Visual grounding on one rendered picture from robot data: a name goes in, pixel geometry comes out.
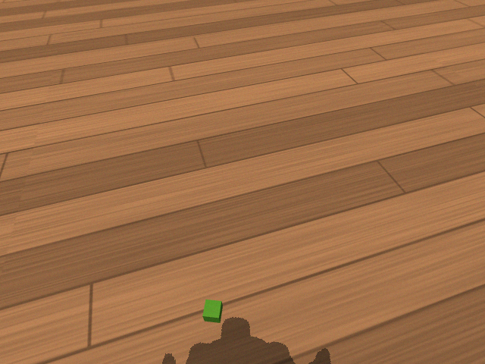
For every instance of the cube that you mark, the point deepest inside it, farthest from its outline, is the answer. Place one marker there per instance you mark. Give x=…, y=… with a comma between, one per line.
x=212, y=311

